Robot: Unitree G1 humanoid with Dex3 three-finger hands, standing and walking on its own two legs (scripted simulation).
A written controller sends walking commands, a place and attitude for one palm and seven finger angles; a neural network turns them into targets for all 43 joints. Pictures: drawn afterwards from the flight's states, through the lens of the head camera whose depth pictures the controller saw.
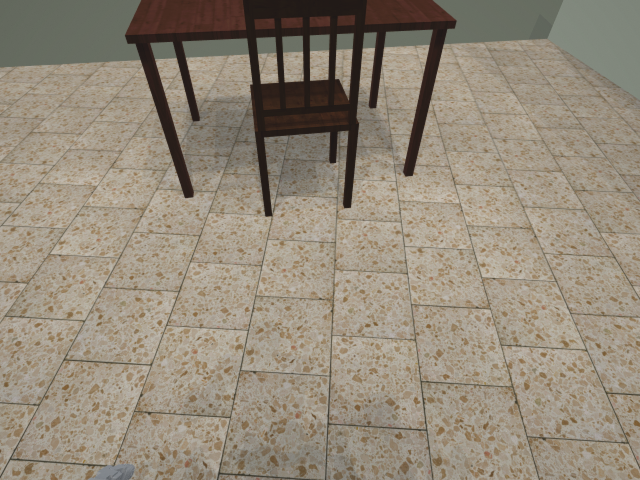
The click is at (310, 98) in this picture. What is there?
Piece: chair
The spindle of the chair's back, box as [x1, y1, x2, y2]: [303, 17, 309, 106]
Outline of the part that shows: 303,17 304,105 309,106 309,17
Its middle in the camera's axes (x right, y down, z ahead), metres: -0.05 -0.60 +1.33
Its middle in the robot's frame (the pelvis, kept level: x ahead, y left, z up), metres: +1.39 +0.12 -0.08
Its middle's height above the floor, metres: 0.68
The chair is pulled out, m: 0.00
